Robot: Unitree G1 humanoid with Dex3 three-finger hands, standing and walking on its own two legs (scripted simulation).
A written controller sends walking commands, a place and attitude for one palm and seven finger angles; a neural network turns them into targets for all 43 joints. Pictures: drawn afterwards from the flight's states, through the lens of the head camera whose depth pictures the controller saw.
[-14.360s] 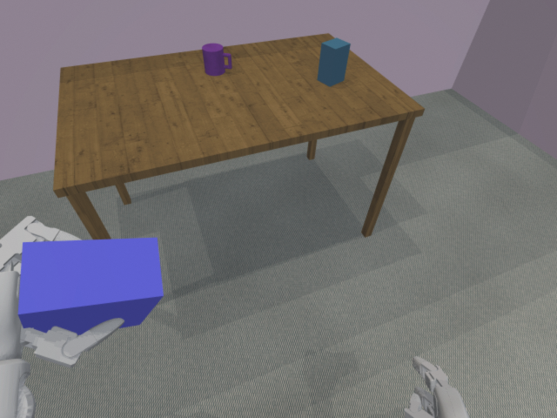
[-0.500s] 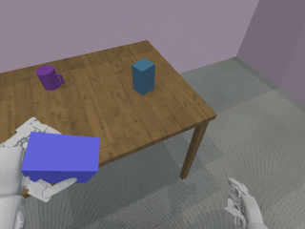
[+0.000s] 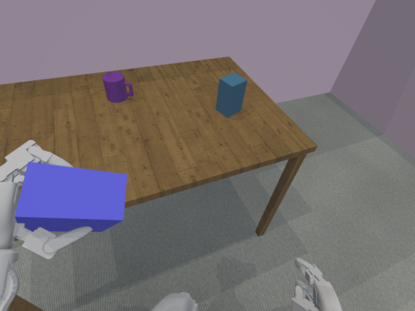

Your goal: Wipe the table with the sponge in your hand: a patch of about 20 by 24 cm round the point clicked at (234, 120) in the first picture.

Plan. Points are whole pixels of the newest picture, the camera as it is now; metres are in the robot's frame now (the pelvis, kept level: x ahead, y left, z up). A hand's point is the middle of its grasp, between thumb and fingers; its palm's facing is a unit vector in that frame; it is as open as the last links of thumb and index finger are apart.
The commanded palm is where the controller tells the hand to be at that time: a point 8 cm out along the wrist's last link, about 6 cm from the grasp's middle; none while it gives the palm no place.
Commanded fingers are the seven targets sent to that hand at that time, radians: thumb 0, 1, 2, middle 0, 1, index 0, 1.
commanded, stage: come to a stop and stand still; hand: left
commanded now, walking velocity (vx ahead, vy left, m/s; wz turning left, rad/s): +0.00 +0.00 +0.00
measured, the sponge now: (86, 204) +0.22 +0.22 +0.14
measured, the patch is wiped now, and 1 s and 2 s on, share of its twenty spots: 0.00 0.00 0.00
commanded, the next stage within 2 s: look again from close up in 1.72 s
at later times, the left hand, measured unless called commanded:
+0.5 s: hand out of the picture +0.11 +0.32 +0.16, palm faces +0.41 -0.82 -0.40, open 10.7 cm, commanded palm +0.06 +0.33 +0.19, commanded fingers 0.00 0.10 1.30 -1.20 -1.60 -1.20 -1.60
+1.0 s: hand out of the picture +0.07 +0.29 +0.15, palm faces +0.44 -0.80 -0.40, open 10.7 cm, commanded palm +0.02 +0.31 +0.19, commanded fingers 0.00 0.10 1.30 -1.20 -1.60 -1.20 -1.60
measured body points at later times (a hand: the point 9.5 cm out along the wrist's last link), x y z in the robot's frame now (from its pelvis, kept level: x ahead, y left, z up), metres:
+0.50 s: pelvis -0.10 +0.05 -0.02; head -0.11 +0.08 +0.43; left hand +0.08 +0.36 +0.18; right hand +0.04 -0.18 -0.10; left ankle -0.09 +0.17 -0.69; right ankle -0.03 -0.04 -0.73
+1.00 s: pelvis -0.13 +0.02 +0.01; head -0.12 +0.01 +0.46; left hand +0.05 +0.33 +0.17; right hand +0.02 -0.22 -0.09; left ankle -0.10 +0.16 -0.66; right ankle -0.10 -0.05 -0.73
